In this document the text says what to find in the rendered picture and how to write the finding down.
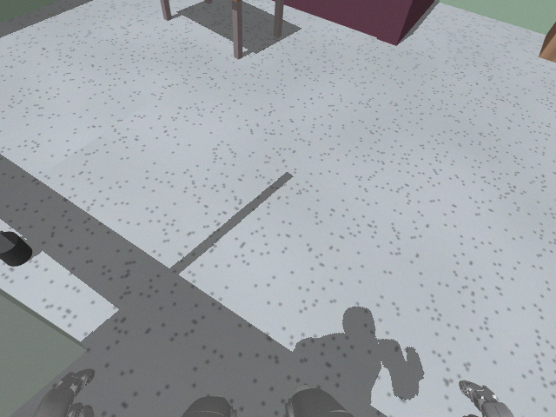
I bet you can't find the right robot hand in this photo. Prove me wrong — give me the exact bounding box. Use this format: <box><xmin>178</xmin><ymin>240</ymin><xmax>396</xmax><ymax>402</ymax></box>
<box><xmin>459</xmin><ymin>381</ymin><xmax>514</xmax><ymax>417</ymax></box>

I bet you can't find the left robot hand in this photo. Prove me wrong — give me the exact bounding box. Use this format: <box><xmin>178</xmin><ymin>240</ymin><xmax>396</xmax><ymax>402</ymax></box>
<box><xmin>33</xmin><ymin>368</ymin><xmax>95</xmax><ymax>417</ymax></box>

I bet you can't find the sofa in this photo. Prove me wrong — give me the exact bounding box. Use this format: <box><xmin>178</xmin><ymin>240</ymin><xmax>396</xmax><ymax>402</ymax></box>
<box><xmin>272</xmin><ymin>0</ymin><xmax>434</xmax><ymax>46</ymax></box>

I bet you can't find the mug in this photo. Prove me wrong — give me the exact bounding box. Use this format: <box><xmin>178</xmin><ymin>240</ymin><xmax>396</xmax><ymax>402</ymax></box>
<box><xmin>0</xmin><ymin>231</ymin><xmax>32</xmax><ymax>267</ymax></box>

